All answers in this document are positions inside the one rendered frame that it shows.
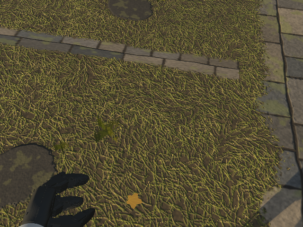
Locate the robot left hand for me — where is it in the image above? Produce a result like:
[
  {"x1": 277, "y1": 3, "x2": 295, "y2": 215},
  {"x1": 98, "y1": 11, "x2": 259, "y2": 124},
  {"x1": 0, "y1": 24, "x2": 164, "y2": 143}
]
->
[{"x1": 22, "y1": 171, "x2": 96, "y2": 227}]

